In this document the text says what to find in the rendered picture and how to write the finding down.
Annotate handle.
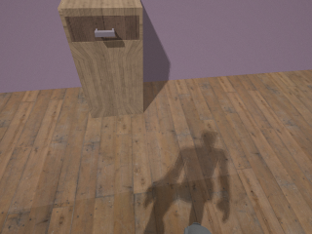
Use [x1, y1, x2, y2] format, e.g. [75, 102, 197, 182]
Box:
[95, 28, 115, 37]

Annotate cabinet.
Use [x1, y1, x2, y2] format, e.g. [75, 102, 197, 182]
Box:
[58, 0, 143, 119]

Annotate right robot thigh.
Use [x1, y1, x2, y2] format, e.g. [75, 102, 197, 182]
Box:
[183, 224, 212, 234]

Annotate drawer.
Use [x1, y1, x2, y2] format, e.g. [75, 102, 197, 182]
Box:
[65, 15, 139, 42]

